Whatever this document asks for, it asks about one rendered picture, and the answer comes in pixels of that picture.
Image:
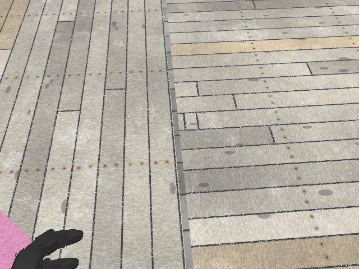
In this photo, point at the left robot hand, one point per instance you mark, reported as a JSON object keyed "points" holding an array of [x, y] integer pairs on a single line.
{"points": [[32, 256]]}

